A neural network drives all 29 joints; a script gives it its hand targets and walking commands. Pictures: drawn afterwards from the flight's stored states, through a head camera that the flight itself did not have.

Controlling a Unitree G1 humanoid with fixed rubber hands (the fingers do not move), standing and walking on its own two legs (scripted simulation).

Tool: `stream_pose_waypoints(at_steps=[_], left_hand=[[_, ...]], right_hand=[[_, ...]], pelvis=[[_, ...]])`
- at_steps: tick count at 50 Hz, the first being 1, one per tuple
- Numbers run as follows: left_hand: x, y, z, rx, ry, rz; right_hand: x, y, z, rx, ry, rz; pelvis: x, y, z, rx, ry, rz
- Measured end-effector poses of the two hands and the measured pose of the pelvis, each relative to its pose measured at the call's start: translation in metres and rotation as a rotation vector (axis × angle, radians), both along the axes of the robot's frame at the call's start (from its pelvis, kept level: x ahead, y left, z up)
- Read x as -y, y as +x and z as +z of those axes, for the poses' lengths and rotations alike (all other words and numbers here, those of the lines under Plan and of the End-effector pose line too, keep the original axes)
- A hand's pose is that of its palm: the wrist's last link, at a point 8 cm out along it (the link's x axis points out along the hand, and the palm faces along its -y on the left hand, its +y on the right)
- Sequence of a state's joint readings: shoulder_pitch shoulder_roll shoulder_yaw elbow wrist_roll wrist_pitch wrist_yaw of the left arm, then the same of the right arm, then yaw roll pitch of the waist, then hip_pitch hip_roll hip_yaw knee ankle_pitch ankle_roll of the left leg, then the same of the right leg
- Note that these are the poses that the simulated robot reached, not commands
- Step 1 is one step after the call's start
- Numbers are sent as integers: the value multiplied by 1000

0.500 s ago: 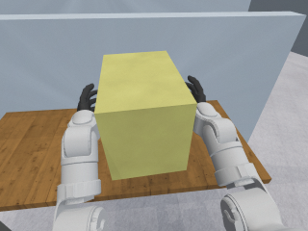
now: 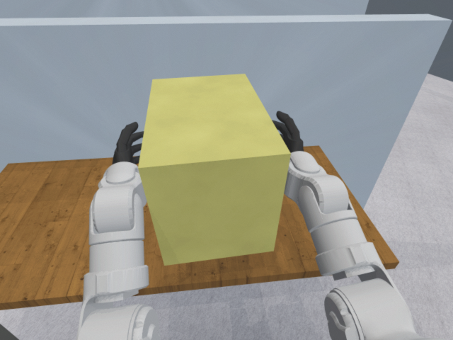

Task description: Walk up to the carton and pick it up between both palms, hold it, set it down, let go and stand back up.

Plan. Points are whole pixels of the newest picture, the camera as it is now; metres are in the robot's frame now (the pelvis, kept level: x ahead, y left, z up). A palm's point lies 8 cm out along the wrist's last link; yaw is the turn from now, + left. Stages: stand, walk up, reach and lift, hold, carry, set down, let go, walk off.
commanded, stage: hold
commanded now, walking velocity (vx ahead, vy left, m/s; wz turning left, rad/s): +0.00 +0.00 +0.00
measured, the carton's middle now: (209, 159) +0.39 +0.01 +0.19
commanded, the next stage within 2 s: none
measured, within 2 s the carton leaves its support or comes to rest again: neither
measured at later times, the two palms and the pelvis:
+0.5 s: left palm (125, 168) +0.35 +0.15 +0.21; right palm (290, 156) +0.36 -0.12 +0.21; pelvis +0.00 +0.00 +0.00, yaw +0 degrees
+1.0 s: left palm (125, 168) +0.36 +0.15 +0.20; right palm (288, 155) +0.36 -0.12 +0.21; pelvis +0.00 +0.00 +0.00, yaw +0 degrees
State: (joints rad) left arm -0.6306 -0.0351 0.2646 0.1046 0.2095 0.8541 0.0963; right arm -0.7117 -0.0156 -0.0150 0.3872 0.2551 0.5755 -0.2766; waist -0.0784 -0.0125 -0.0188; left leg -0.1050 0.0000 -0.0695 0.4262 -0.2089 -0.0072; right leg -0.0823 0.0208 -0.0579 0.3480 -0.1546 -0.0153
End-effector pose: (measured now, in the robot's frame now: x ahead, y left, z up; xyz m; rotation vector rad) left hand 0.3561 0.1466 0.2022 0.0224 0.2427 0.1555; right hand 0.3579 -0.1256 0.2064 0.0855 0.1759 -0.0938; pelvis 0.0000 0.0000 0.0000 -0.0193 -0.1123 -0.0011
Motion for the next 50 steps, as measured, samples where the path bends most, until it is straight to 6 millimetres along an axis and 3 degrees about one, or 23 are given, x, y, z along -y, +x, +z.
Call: stream_pose_waypoints(at_steps=[50], left_hand=[[-3, 2, -1, -6, 8, 1]], right_hand=[[-3, 4, 1, -7, 3, 2]], pelvis=[[-2, 1, 0, -14, -1, -3]])
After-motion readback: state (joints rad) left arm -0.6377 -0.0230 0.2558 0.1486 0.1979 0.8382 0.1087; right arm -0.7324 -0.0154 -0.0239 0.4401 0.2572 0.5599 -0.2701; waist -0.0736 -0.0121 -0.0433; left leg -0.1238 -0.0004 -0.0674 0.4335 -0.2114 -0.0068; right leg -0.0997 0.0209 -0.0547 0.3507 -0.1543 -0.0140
